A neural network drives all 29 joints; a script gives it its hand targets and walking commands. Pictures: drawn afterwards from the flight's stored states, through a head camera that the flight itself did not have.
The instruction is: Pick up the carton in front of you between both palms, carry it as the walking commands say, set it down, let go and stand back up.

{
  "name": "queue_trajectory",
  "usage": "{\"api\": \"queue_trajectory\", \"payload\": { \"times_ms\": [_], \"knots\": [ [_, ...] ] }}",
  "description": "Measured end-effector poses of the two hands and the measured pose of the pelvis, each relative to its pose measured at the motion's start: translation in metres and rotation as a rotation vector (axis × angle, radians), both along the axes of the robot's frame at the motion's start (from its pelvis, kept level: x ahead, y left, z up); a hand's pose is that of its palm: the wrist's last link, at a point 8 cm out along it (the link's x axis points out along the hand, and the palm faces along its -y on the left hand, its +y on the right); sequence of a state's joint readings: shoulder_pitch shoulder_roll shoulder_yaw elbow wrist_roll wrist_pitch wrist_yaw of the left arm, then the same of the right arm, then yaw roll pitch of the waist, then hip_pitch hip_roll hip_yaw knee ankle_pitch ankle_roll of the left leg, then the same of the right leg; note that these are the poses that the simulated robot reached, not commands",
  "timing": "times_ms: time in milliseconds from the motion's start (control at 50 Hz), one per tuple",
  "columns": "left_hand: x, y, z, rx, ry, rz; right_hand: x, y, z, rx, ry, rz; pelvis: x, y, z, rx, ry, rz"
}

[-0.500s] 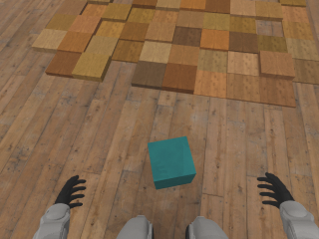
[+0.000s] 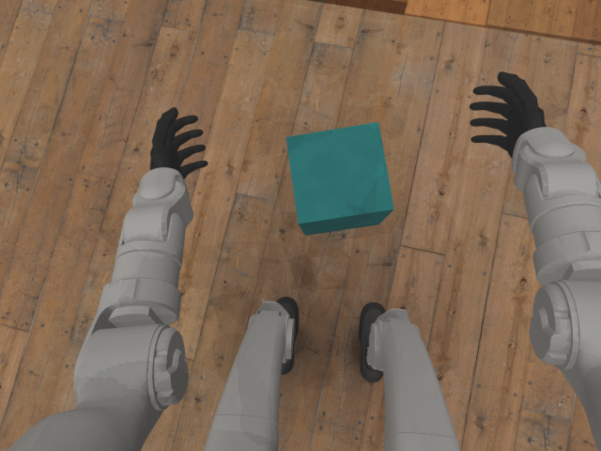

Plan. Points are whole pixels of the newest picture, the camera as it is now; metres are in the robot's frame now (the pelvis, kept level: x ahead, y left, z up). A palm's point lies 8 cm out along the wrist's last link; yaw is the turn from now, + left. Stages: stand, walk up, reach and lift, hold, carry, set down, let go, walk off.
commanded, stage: reach and lift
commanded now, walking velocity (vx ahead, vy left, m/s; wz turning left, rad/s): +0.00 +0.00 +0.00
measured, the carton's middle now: (337, 185) +0.52 +0.01 -0.55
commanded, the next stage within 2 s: none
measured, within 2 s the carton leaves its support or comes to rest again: leaves its support in 1.98 s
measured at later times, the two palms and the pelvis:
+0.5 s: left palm (223, 146) +0.50 +0.20 -0.19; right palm (458, 109) +0.57 -0.17 -0.19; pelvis +0.03 -0.01 -0.05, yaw +1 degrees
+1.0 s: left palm (253, 184) +0.49 +0.20 -0.42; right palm (422, 162) +0.55 -0.17 -0.42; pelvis -0.03 +0.00 -0.26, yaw +3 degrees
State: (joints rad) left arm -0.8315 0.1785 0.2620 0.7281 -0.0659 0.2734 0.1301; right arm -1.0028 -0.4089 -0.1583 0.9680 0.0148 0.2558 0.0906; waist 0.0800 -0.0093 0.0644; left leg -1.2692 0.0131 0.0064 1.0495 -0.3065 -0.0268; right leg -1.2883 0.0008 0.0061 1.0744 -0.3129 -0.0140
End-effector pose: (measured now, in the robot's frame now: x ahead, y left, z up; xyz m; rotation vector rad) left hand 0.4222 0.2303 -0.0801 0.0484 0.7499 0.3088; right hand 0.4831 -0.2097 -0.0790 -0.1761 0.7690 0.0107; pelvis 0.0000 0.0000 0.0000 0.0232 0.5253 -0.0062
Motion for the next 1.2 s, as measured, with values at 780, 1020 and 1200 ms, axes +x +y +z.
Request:
{"api": "queue_trajectory", "payload": {
  "times_ms": [780, 1020, 1200],
  "knots": [
    [0.068, -0.028, -0.266, -0.037, -0.061, 0.006, 0.067, 0.029, -0.273, 0.041, -0.083, -0.032, -0.005, 0.005, -0.19, 0.032, 0.349, 0.006],
    [0.067, -0.034, -0.346, -0.062, -0.019, 0.003, 0.069, 0.039, -0.349, 0.05, -0.045, -0.023, -0.036, 0.005, -0.269, 0.038, 0.179, 0.017],
    [0.071, -0.035, -0.398, -0.052, 0.009, -0.014, 0.07, 0.044, -0.405, 0.055, -0.036, -0.02, -0.036, 0.003, -0.296, 0.038, 0.105, 0.025]
  ]
}}
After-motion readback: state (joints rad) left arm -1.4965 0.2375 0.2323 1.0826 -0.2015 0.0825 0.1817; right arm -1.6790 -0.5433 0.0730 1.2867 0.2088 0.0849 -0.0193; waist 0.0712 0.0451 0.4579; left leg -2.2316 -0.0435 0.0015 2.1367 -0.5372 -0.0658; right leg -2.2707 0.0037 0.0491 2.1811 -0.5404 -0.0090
